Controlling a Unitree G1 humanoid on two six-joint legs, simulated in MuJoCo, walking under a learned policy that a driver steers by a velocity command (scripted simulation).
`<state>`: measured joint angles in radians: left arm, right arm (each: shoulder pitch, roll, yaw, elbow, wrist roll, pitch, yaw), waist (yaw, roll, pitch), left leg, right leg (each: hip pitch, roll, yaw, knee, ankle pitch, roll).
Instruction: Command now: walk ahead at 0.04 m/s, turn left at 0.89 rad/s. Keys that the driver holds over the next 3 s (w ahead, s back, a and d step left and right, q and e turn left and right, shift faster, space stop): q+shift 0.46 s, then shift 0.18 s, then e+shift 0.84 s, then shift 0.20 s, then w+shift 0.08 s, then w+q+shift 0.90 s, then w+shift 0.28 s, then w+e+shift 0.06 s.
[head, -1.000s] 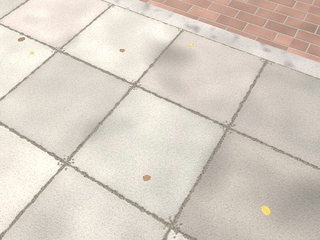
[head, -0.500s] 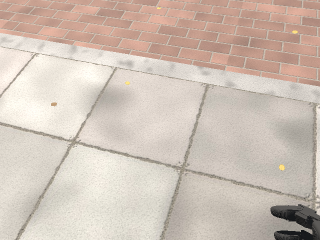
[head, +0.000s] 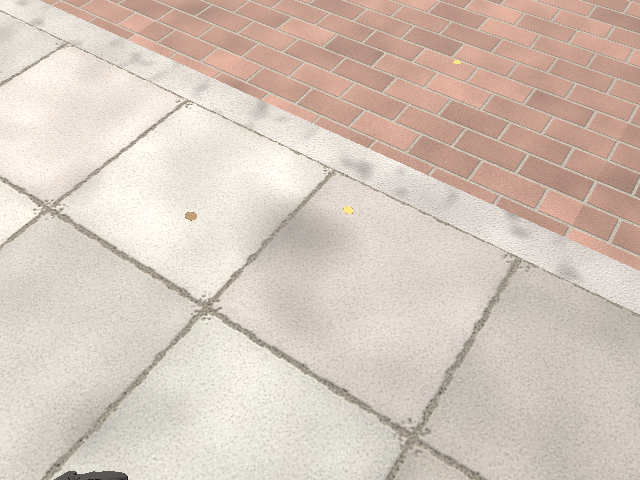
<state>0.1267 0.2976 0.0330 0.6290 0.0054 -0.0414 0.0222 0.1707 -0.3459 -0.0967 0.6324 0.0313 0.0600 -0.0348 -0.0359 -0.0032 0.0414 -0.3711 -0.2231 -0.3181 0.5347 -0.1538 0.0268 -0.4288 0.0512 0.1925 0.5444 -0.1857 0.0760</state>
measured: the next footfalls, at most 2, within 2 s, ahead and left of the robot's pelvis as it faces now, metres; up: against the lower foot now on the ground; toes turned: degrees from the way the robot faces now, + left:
left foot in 0.46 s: +0.00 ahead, +0.11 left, +0.00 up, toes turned +32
right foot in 0.96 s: +0.12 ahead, -0.07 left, +0.00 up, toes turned +22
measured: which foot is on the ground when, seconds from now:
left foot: down 0.00-0.00, up 0.02-0.44, down 0.46-0.98, up 1.00-1.00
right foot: down 0.00-0.46, up 0.48-0.94, down 0.96-1.00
